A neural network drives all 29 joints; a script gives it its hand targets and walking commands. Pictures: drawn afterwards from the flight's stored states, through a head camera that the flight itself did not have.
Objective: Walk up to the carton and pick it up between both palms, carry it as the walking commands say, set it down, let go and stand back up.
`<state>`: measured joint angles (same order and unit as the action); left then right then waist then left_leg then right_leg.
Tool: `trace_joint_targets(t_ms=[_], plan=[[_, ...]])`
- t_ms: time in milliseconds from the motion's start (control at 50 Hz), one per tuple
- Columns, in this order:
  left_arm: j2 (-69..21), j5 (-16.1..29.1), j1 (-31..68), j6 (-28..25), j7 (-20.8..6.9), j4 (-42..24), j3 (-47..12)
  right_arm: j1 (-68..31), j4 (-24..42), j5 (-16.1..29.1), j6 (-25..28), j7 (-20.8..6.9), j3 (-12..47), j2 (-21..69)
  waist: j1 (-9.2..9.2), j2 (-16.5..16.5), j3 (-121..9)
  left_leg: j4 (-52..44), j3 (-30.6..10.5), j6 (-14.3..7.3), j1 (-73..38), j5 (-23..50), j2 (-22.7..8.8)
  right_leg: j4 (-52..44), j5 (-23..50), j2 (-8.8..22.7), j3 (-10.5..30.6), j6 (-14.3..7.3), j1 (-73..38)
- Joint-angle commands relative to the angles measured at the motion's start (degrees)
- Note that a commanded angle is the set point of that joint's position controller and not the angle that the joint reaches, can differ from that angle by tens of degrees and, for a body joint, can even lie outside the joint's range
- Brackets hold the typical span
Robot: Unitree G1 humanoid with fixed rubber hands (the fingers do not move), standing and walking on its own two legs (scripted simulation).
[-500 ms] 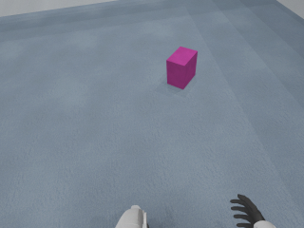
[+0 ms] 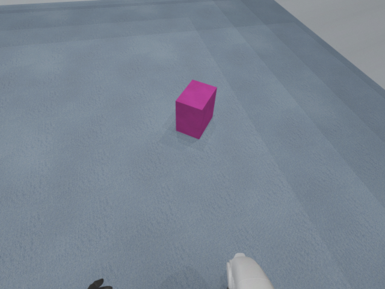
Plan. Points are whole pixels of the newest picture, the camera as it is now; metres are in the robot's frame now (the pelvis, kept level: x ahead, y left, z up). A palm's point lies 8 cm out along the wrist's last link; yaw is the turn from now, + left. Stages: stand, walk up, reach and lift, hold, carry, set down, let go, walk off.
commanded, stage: walk up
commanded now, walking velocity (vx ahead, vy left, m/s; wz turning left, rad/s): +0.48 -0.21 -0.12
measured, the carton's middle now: (195, 109) +1.28 -0.14 -0.64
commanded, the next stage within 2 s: none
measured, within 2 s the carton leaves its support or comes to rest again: neither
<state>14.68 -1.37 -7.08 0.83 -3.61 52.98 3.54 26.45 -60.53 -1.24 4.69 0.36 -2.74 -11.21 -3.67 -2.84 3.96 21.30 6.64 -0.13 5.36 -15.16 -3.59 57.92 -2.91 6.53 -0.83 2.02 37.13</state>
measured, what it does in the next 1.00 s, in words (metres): walks ahead: right foot, then left foot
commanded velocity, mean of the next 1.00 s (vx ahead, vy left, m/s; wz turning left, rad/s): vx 0.49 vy -0.05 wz -0.02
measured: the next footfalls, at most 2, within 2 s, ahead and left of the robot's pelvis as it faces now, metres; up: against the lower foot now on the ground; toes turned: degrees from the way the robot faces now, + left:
right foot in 0.22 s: +0.28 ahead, -0.19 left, +0.00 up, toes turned -8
left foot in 0.72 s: +0.51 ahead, +0.08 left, +0.00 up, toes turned +8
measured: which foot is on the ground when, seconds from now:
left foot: down 0.00-0.22, up 0.24-0.70, down 0.72-1.00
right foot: up 0.00-0.20, down 0.22-0.72, up 0.74-1.00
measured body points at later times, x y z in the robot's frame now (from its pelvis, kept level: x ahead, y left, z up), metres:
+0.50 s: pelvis +0.25 -0.08 +0.00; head +0.28 -0.10 +0.45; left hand +0.21 +0.17 -0.13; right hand +0.36 -0.33 -0.15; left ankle +0.31 +0.08 -0.67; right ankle +0.24 -0.18 -0.75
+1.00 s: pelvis +0.49 -0.04 +0.00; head +0.52 +0.00 +0.45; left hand +0.59 +0.21 -0.16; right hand +0.43 -0.30 -0.12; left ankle +0.47 +0.08 -0.75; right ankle +0.54 -0.22 -0.67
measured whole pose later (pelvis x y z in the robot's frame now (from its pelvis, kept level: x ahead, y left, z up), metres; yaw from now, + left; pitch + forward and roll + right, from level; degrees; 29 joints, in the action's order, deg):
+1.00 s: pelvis +0.49 -0.04 +0.00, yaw -1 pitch +0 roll -2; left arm 15.3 -1.5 -10.4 0.0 -2.9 55.2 3.3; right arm 24.5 -60.1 -1.6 4.5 0.2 -3.2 -11.7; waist -2.7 -2.4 2.9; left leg 21.1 8.0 0.6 7.1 -13.5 -5.8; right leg 57.2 -8.0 6.7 -2.2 2.4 32.4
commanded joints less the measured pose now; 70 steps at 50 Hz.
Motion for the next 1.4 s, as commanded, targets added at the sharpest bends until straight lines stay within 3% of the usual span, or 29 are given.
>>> trace_joint_targets(t_ms=[0,80,140,180,200,220,240,280,300,360,520,580,640,680,700,720,740,760,820,900,1060,1120,1140,1180,1220,1240,1280,1320,1380], plan=[[-0.84,0.47,4.43,-0.14,-1.13,-4.03,-0.72,1.31,2.93,-0.06,0.77,0.72,-1.10,-8.05,0.34,11.22,3.73,-11.12,-5.88,-3.29,2.06,20.73,-13.47,-9.93,3.54,0.48,-1.36,0.25,-0.49],[-0.58,0.69,10.18,-0.99,-1.57,-5.68,-0.98,5.21,1.73,-0.16,0.10,1.20,-1.89,-9.11,-1.58,13.23,5.33,-11.55,-5.56,-3.99,-2.48,21.69,-14.57,-20.68,1.17,-0.82,-4.42,-0.52,-2.63],[0.39,-0.17,8.05,-2.61,-0.33,-5.05,-0.19,4.15,1.02,0.10,-0.52,0.68,-1.96,-7.74,0.28,17.83,2.08,-7.44,-1.30,-4.23,-1.29,16.19,-12.02,-26.11,-6.33,-2.97,-7.63,-1.60,-12.61],[3.22,-0.53,-2.89,-3.74,1.14,-1.47,1.33,4.36,0.74,0.74,-0.65,0.50,-1.72,-8.45,5.24,8.15,-4.58,9.40,0.54,-3.74,3.57,24.16,-10.29,-29.84,-8.12,-5.89,-10.06,-2.26,-29.58],[6.75,-0.94,-11.63,-4.34,1.89,1.14,2.58,4.17,1.64,0.52,-0.26,0.30,-1.17,-7.40,8.67,3.35,-10.65,22.53,0.36,-2.78,11.94,18.44,-8.20,-28.64,-11.69,-1.63,-4.16,-4.03,-42.12],[13.08,-1.82,-19.77,-5.03,2.70,2.35,4.05,4.03,4.03,0.74,0.40,-0.04,-0.12,-2.47,11.52,-11.92,-16.68,41.44,0.39,-0.80,26.78,-9.46,-1.51,-35.06,-15.08,15.23,19.61,-8.83,-51.28],[15.25,-0.54,-22.50,-4.54,3.02,2.24,4.68,3.58,6.17,0.62,0.57,0.32,-0.27,-3.08,11.81,-16.45,-21.68,52.61,-4.89,-1.27,33.87,-17.92,-0.79,-43.00,-14.84,22.17,34.36,-13.55,-53.86],[9.15,-0.47,-13.92,-5.46,2.95,0.79,2.41,-1.83,5.03,-0.15,-0.28,0.12,-0.68,-4.85,8.23,0.24,-12.77,56.48,-8.62,-1.73,35.01,-8.01,-4.66,-42.56,-7.59,20.73,28.89,-12.46,-42.34],[5.62,-0.05,-9.68,-5.99,2.99,0.53,1.30,-2.78,4.56,-0.35,-0.77,-0.16,-0.81,-3.80,5.95,2.68,-8.20,53.36,-8.80,-1.04,31.57,-2.76,-6.49,-42.80,-2.34,16.91,21.52,-11.01,-34.80],[2.24,0.29,-9.32,-6.82,3.09,1.84,-0.17,-2.98,4.43,-0.75,-3.02,-1.31,-0.99,-2.02,3.56,-5.03,-4.60,45.51,-7.03,0.09,24.96,0.23,-6.21,-44.66,1.37,10.48,10.20,-8.66,-26.57],[3.92,0.14,-19.15,-6.89,3.84,4.55,-0.31,-21.72,9.17,-0.54,-4.53,-3.90,-0.81,-2.68,6.00,-5.31,2.68,25.39,-3.26,2.39,29.69,10.66,-4.71,-50.22,-4.11,10.19,3.23,-7.80,-29.32],[3.87,0.37,-20.13,-6.35,3.55,5.66,-0.10,-26.96,11.01,0.49,-3.65,-3.83,-0.24,-2.75,6.09,-10.06,3.13,16.46,0.56,2.36,20.70,9.75,-2.58,-50.76,-8.56,5.61,-2.16,-8.30,-27.04],[4.51,0.29,-22.62,-5.45,3.94,7.24,0.27,-27.49,11.02,-0.21,-2.95,-3.15,-0.12,-2.87,6.98,-6.22,3.82,13.72,3.02,2.19,17.06,4.96,-1.30,-47.36,-5.27,7.94,0.50,-9.27,-27.74],[5.26,0.50,-22.11,-4.98,4.09,7.78,0.11,-19.63,9.23,-0.33,-1.75,-2.32,-0.72,-4.28,3.33,-1.80,0.12,5.73,3.91,1.87,6.89,4.74,0.24,-35.70,3.14,7.10,-0.03,-7.96,-27.90],[4.62,0.52,-21.18,-5.04,4.01,7.76,-0.21,-9.95,5.96,-0.43,-1.07,-1.55,-1.77,-7.41,-0.13,2.05,-6.17,5.11,2.37,0.49,-4.61,4.07,-0.67,-23.54,5.92,3.96,-3.04,-6.22,-25.26],[1.84,0.11,-22.06,-5.06,4.12,7.61,-0.93,-0.79,4.29,-1.28,-0.77,-0.65,-3.14,-13.73,-3.03,12.98,-11.87,1.40,-15.94,-1.92,-15.77,1.29,-14.68,-6.16,-11.06,-0.58,-5.06,-3.47,-13.48],[0.45,-0.16,-23.21,-4.46,3.92,5.02,-0.19,5.89,3.67,-1.01,-1.44,0.54,-5.02,-22.61,-4.51,19.28,-16.12,-8.44,-44.80,-5.93,-22.20,0.73,-31.35,9.44,-29.60,-6.21,-1.36,-1.52,1.55],[2.30,-0.85,-19.89,-4.05,3.52,4.39,-0.27,0.49,4.33,0.57,-1.73,0.33,-4.15,-19.58,-1.90,11.10,-13.28,-8.12,-41.43,-6.02,-15.43,3.44,-30.45,14.01,-24.46,-1.29,6.30,-1.68,1.08],[-0.10,-0.35,-16.58,-3.62,2.36,5.33,-0.63,-8.41,4.39,-0.20,-0.39,-0.30,-1.95,-6.90,3.02,10.40,-2.94,-7.87,-16.57,-3.86,-0.61,12.26,-16.97,8.59,-12.05,2.64,3.16,-1.19,-3.03],[-0.14,-0.33,-13.42,-1.09,1.06,3.32,-0.23,-4.45,3.43,-0.19,0.82,-0.34,-1.46,-6.74,4.29,12.54,-2.26,-6.62,-7.76,-3.12,2.25,27.06,-13.86,5.66,-6.31,0.85,-0.19,0.08,-4.72],[-0.67,0.64,4.66,-0.79,-0.97,-2.97,-1.52,1.20,2.47,-0.75,0.02,0.65,-1.89,-9.98,0.07,13.94,3.57,-10.72,-4.54,-3.80,2.13,20.31,-14.43,-19.34,-2.00,-0.42,-4.44,0.81,-6.67],[0.58,0.15,4.91,-1.75,-0.47,-3.46,-0.87,0.43,2.53,-0.79,-0.36,0.60,-2.43,-10.64,0.64,16.86,1.79,-9.27,-2.92,-2.73,1.91,14.73,-13.93,-25.24,-4.95,-1.16,-5.42,-0.22,-13.36],[0.78,-0.11,1.97,-2.65,0.26,-2.44,-0.58,0.29,1.42,-0.39,-0.89,0.40,-2.01,-8.35,2.64,16.67,-0.40,-5.42,-0.43,-2.88,3.81,9.32,-11.16,-27.73,-5.39,-1.44,-6.59,-0.24,-19.94],[4.86,-0.60,-9.71,-4.13,1.93,2.05,1.40,3.05,0.76,-0.16,-0.95,0.16,-0.59,-5.56,6.72,3.51,-7.08,12.67,1.14,-1.85,9.89,8.11,-6.88,-30.78,-6.67,-1.65,-5.84,-1.11,-37.16],[14.70,-0.46,-19.96,-4.59,3.39,2.71,3.75,6.43,3.30,0.74,-1.07,0.45,-0.27,-2.10,9.63,-19.09,-16.70,40.62,-2.27,0.08,26.52,-23.07,-0.18,-42.52,-1.40,23.34,27.27,-9.47,-47.29],[12.25,0.39,-16.59,-4.31,3.38,2.48,3.11,3.30,3.14,-0.13,-1.62,0.53,-0.82,-4.75,8.14,-11.90,-14.95,46.48,-6.54,0.30,25.83,-20.08,-2.82,-42.41,0.27,21.34,24.96,-11.54,-42.64],[7.54,0.30,-10.18,-4.76,3.48,1.53,1.18,0.83,1.46,-0.58,-2.85,0.35,-0.85,-4.67,5.34,0.08,-7.25,47.69,-7.53,1.11,25.79,-10.20,-4.31,-41.32,11.51,18.71,18.50,-10.44,-33.21],[4.52,0.39,-7.17,-5.29,3.84,1.71,0.07,2.43,0.74,-0.06,-4.51,0.12,-0.85,-2.31,2.44,-4.01,-6.88,44.42,-7.88,1.95,20.39,-5.94,-4.70,-41.53,18.89,13.81,9.00,-8.13,-27.38],[3.96,0.06,-9.01,-5.71,3.49,2.13,0.00,-1.38,1.40,-0.06,-6.04,-0.33,-0.99,-2.99,2.08,-7.25,-6.27,42.63,-6.00,1.63,19.77,-2.52,-3.01,-42.83,15.04,12.10,5.17,-7.95,-25.22]])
